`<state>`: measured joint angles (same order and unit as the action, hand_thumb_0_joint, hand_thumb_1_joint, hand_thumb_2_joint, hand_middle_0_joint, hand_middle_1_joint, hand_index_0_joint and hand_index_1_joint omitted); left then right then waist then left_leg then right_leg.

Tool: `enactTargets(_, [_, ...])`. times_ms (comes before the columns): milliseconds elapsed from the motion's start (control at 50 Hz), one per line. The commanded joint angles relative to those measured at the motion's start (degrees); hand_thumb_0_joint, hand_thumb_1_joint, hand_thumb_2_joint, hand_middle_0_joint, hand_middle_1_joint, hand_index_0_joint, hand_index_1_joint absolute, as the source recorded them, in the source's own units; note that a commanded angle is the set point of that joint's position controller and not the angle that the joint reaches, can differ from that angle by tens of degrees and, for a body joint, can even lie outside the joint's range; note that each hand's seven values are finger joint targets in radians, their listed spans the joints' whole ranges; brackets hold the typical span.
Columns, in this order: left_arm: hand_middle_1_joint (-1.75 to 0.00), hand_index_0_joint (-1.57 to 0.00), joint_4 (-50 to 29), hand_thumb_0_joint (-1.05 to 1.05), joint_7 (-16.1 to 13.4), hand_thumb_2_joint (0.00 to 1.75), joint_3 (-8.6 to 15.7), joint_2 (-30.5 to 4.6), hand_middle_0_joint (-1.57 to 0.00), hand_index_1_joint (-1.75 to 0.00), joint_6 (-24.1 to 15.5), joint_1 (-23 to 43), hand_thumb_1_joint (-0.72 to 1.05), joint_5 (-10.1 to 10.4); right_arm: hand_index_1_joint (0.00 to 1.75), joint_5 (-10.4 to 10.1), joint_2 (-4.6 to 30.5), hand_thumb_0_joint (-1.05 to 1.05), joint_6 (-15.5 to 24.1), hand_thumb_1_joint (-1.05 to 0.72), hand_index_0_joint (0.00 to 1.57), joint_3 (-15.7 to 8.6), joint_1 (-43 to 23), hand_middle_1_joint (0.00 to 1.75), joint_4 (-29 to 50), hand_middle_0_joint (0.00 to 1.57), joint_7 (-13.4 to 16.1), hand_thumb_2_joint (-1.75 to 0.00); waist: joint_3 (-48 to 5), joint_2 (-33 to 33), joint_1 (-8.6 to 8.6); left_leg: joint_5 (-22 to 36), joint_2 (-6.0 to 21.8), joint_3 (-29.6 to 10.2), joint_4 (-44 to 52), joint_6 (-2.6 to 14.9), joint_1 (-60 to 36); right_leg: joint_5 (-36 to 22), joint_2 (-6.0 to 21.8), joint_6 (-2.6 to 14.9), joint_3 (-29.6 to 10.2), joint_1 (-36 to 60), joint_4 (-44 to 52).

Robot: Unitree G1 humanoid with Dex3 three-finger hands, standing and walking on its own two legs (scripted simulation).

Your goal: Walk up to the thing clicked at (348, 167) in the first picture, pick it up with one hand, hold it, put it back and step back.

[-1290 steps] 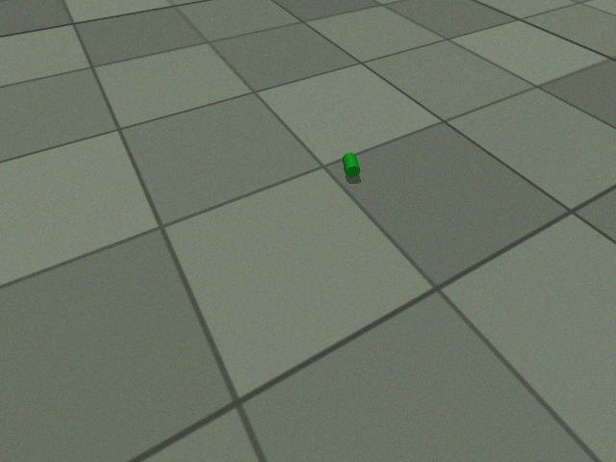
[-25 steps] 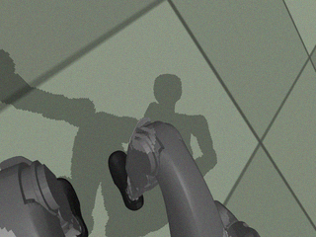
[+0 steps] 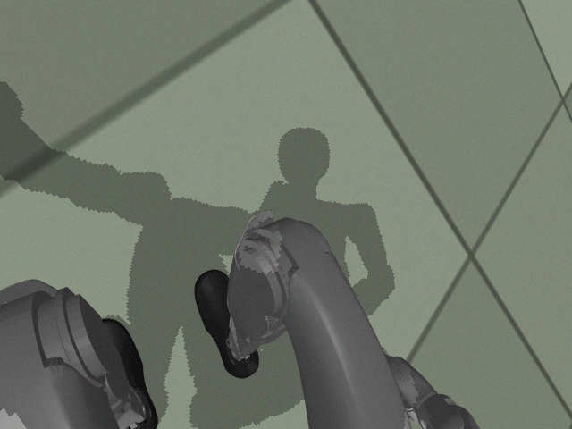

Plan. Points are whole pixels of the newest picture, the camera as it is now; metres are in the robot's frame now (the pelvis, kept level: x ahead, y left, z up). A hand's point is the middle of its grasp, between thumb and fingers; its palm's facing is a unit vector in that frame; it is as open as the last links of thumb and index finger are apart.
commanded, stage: close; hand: left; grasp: from above
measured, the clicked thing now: out of the picture +0.52 +0.35 -0.29
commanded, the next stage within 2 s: settle in 0.28 s
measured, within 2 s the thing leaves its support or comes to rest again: neither
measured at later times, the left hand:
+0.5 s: hand out of the picture +0.48 +0.35 -0.22, palm faces -0.43 -0.13 -0.90, open 8.6 cm
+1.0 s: hand out of the picture +0.46 +0.37 -0.20, palm faces -0.41 -0.14 -0.90, open 8.0 cm
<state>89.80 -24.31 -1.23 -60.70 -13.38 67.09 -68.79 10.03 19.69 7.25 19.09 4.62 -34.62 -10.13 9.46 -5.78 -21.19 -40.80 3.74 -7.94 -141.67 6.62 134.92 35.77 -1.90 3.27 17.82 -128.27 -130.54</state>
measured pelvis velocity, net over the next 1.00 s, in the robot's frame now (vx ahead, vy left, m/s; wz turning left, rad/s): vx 0.00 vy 0.00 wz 0.02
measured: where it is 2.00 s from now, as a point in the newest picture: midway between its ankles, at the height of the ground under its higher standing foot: (184, 368)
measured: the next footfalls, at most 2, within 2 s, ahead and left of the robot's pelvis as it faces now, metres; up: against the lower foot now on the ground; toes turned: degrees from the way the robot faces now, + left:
none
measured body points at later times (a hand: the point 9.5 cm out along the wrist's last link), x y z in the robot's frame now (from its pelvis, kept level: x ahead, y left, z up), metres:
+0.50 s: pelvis +0.00 +0.00 +0.00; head +0.29 +0.13 +0.32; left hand +0.50 +0.35 -0.17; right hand +0.07 -0.25 -0.07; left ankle +0.07 +0.10 -0.29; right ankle +0.11 -0.08 -0.29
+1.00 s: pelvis +0.00 +0.00 +0.00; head +0.27 +0.13 +0.34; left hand +0.48 +0.38 -0.15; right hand +0.07 -0.25 -0.06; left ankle +0.07 +0.10 -0.29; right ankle +0.11 -0.08 -0.29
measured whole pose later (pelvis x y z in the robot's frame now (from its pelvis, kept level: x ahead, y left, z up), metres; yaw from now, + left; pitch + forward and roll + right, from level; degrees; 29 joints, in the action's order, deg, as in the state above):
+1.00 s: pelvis +0.00 +0.00 +0.00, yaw +1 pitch +33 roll -15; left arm 80.0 -19.9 6.9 -57.4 -13.2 58.9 -71.5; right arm 9.7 18.1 4.4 13.3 9.9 -33.2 -11.3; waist 4.5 -4.0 -18.3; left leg -40.4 2.9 -7.1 -140.4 6.1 135.5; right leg 36.1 -1.5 3.5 16.9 -129.0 -130.1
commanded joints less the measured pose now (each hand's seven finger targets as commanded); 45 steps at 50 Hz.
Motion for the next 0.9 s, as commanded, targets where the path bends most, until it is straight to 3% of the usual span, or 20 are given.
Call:
enactTargets(0, [-1.16, -0.49, -0.2, 0.0, 1.8, 1.0, -0.5, -9.1, -0.46, -1.12, 0.4, 5.7, 0.09, -0.5, 0.3, -0.3, 17.7, 0.0, -0.1, -0.91, 0.2, -5.1, 12.0, 0.3, -1.0, 0.2, 0.9, -0.9, -36.4, 24.2, -1.6, 14.4, -0.3, -4.3, 15.3, -4.23, -26.2, -12.9, -3.8, -1.61, -4.6, 22.7, 10.8])
enactTargets(40, [-1.16, -0.48, 0.6, 0.0, 1.8, 0.98, -1.0, -8.0, -0.45, -1.12, 0.4, 5.0, 0.08, -0.6, 0.3, -0.3, 17.4, 0.0, -0.1, -0.92, 0.2, -5.2, 11.4, 0.3, -0.9, 0.2, 0.9, -0.91, -35.9, 24.8, -1.53, 14.4, -0.1, -4.5, 15.5, -4.34, -27.3, -12.3, -4.0, -1.51, -4.3, 21.6, 10.8])
enactTargets(60, [-1.16, -0.48, 1.9, 0.0, 1.9, 0.98, -0.9, -7.4, -0.44, -1.12, 0.7, 4.7, 0.09, -0.7, 0.3, -0.2, 17.6, 0.0, -0.2, -0.92, 0.2, -5.3, 12.8, 0.3, -1.9, 0.2, 0.8, -0.9, -34.3, 24.5, -2.4, 14.2, -0.1, -5.6, 16.0, -4.7, -28.1, -11.1, -3.6, -1.44, -4.1, 18.8, 10.6])
enactTargets(120, [-1.15, -0.48, -1.4, 0.0, 1.9, 0.96, -0.8, -8.0, -0.44, -1.1, 0.5, 6.5, 0.08, -0.6, 0.3, -0.3, 17.6, 0.0, -0.3, -0.92, 0.2, -5.3, 12.0, 0.3, -0.6, 0.2, 0.8, -0.9, -36.0, 25.7, -2.01, 16.0, -0.1, -5.5, 15.6, -4.67, -29.3, -12.7, -3.6, -1.54, -4.3, 19.8, 10.5])
enactTargets(160, [-1.13, -0.5, 1.3, 0.0, 2.1, 0.98, -1.2, -6.6, -0.47, -1.09, 1.0, 3.9, 0.11, -0.5, 0.3, -0.3, 17.5, 0.0, -0.7, -0.92, 0.2, -5.0, 12.2, 0.3, -1.4, 0.2, 0.6, -0.91, -33.8, 23.7, -2.7, 14.7, 0.0, -6.2, 16.3, -4.82, -27.9, -11.4, -3.4, -1.61, -4.1, 18.7, 10.6])
enactTargets(220, [-1.16, -0.52, -1.1, 0.0, 2.0, 1.0, -0.7, -8.9, -0.48, -1.12, 0.6, 6.8, 0.13, -0.7, 0.3, -0.5, 17.7, 0.0, -0.7, -0.92, 0.2, -5.2, 12.3, 0.3, -1.1, 0.2, 0.8, -0.91, -35.0, 24.3, -1.87, 12.8, -0.2, -5.1, 16.1, -4.4, -27.1, -11.0, -3.7, -1.5, -4.6, 20.1, 10.9])
enactTargets(260, [-1.13, -0.53, 0.7, 0.0, 2.3, 0.97, -1.1, -7.5, -0.49, -1.09, 1.0, 4.9, 0.14, -0.8, 0.3, -0.4, 17.2, 0.0, -0.5, -0.92, 0.2, -4.9, 11.9, 0.3, -0.9, 0.2, 0.7, -0.91, -33.4, 23.7, -2.11, 12.0, -0.3, -5.3, 16.5, -4.59, -26.4, -10.1, -3.4, -1.46, -4.8, 18.9, 10.7])
enactTargets(340, [-1.15, -0.54, 0.2, 0.0, 2.1, 0.97, -1.0, -8.1, -0.5, -1.1, 0.5, 5.8, 0.16, -0.7, 0.3, -0.5, 17.5, 0.0, -0.7, -0.92, 0.2, -5.2, 11.4, 0.3, -1.0, 0.2, 1.0, -0.91, -33.5, 23.1, -2.09, 9.8, -0.3, -5.2, 16.4, -4.33, -25.6, -8.9, -3.6, -1.46, -4.7, 18.8, 11.1])
enactTargets(380, [-1.19, -0.54, -2.4, 0.0, 2.1, 0.99, -1.2, -8.7, -0.49, -1.15, 0.2, 8.1, 0.09, -0.9, 0.3, -0.5, 17.5, 0.0, -0.6, -0.94, 0.2, -5.2, 11.5, 0.3, -0.2, 0.2, 1.0, -0.91, -34.7, 24.1, -2.05, 10.6, -0.6, -4.1, 16.0, -4.09, -24.9, -10.2, -3.7, -1.52, -5.1, 21.3, 11.1])
enactTargets(460, [-1.21, -0.52, 0.2, 0.0, 2.0, 1.04, -0.4, -8.6, -0.48, -1.17, 0.7, 6.2, 0.09, -0.9, 0.3, -0.5, 17.1, 0.0, -0.5, -0.94, 0.2, -4.8, 12.5, 0.3, -0.7, 0.2, 0.9, -0.91, -35.5, 24.2, -1.98, 12.7, -0.3, -5.3, 16.0, -4.46, -27.7, -10.5, -3.4, -1.49, -4.8, 19.3, 10.8])
enactTargets(620, [-1.2, -0.56, -2.3, 0.0, 1.4, 1.05, 2.0, -11.4, -0.52, -1.17, 0.7, 7.7, 0.14, -1.1, 0.3, -0.5, 16.6, 0.0, -1.0, -0.94, 0.2, -5.6, 13.6, 0.3, -0.7, 0.2, 0.6, -0.91, -39.8, 26.9, -0.2, 15.3, -0.4, -4.0, 15.0, -4.4, -28.8, -12.7, -3.7, -1.24, -4.9, 21.4, 10.6])
enactTargets(640, [-1.21, -0.56, -3.0, 0.0, 1.3, 1.05, 2.5, -11.6, -0.52, -1.17, 0.6, 8.1, 0.15, -1.2, 0.3, -0.5, 16.7, 0.0, -1.2, -0.94, 0.2, -5.7, 14.3, 0.3, -0.4, 0.2, 0.6, -0.91, -40.4, 26.8, -0.62, 15.9, -0.5, -3.6, 15.1, -4.24, -28.1, -13.6, -3.9, -1.38, -4.9, 22.9, 10.9])
enactTargets(760, [-1.19, -0.56, -10.3, 0.0, 0.9, 1.04, 6.8, -14.8, -0.53, -1.15, 0.2, 10.6, 0.15, -2.0, 0.3, -0.3, 16.4, 0.0, -1.9, -0.94, 0.2, -7.8, 15.9, 0.3, 0.2, 0.2, 0.3, -0.91, -45.3, 30.9, 0.72, 18.2, -0.6, -2.7, 14.6, -4.52, -31.4, -15.0, -3.6, -0.97, -5.2, 22.9, 10.9])
enactTargets(780, [-1.18, -0.56, -11.2, 0.0, 0.8, 1.02, 7.8, -14.9, -0.52, -1.14, 0.3, 10.1, 0.15, -2.2, 0.3, -0.4, 16.9, 0.0, -2.1, -0.94, 0.2, -8.8, 16.1, 0.3, 0.5, 0.2, 0.2, -0.91, -45.7, 32.0, 1.2, 19.1, -0.6, -3.0, 15.0, -4.97, -32.9, -15.0, -3.4, -0.65, -5.1, 21.8, 10.5])
enactTargets(800, [-1.17, -0.56, -11.4, 0.0, 0.8, 1.01, 8.9, -15.3, -0.52, -1.13, 0.4, 9.2, 0.15, -2.5, 0.3, -0.3, 15.9, 0.0, -2.2, -0.94, 0.2, -8.3, 16.2, 0.3, 0.7, 0.2, 0.0, -0.91, -44.4, 31.3, 1.33, 19.8, -0.6, -3.2, 14.8, -5.05, -32.7, -15.0, -3.3, -0.45, -5.0, 20.6, 10.5])
enactTargets(840, [-1.14, -0.55, -13.0, 0.0, 1.4, 1.0, 9.8, -14.2, -0.52, -1.1, 0.3, 8.7, 0.14, -2.7, 0.3, -0.1, 16.4, 0.0, -2.5, -0.94, 0.2, -9.3, 17.1, 0.3, 0.7, 0.2, -0.2, -0.92, -43.0, 30.9, 0.59, 19.5, -0.8, -2.9, 14.5, -5.12, -32.8, -14.2, -3.2, -0.34, -5.1, 19.0, 11.0])
enactTargets(880, [-1.11, -0.56, -17.0, 0.0, 1.4, 0.96, 10.8, -13.9, -0.53, -1.08, -0.2, 9.7, 0.15, -2.4, 0.3, -0.1, 16.5, 0.0, -2.8, -0.94, 0.2, -10.5, 17.2, 0.3, 0.8, 0.2, -0.2, -0.91, -44.9, 32.4, 0.98, 18.3, -0.8, -3.0, 15.1, -5.38, -33.7, -13.1, -3.1, -0.11, -5.0, 18.4, 11.2])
